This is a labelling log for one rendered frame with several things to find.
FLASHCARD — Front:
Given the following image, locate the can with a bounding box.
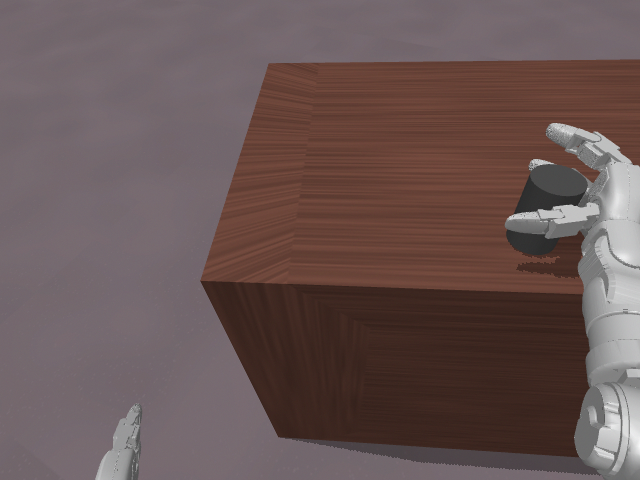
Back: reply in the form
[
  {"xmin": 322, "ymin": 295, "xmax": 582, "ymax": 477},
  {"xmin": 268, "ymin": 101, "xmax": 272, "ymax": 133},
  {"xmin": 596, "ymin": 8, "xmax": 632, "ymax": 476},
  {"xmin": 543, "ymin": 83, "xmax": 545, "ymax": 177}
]
[{"xmin": 506, "ymin": 164, "xmax": 588, "ymax": 255}]

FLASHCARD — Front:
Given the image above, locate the right robot hand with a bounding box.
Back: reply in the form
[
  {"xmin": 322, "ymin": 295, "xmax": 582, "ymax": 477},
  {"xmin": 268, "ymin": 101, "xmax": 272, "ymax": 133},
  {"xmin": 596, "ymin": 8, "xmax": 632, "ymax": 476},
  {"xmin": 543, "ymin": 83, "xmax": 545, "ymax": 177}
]
[{"xmin": 505, "ymin": 123, "xmax": 640, "ymax": 239}]

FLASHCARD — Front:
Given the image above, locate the left robot hand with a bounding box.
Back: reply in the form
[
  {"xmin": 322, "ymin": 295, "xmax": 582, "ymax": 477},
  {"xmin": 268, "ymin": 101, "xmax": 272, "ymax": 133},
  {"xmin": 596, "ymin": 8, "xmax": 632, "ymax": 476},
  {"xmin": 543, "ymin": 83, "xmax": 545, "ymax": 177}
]
[{"xmin": 95, "ymin": 404, "xmax": 142, "ymax": 480}]

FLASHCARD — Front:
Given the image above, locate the right robot arm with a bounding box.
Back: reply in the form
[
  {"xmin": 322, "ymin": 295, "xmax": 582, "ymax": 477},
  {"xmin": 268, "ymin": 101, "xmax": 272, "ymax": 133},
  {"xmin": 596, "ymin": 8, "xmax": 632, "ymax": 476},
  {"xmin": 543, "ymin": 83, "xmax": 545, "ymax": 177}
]
[{"xmin": 574, "ymin": 219, "xmax": 640, "ymax": 480}]

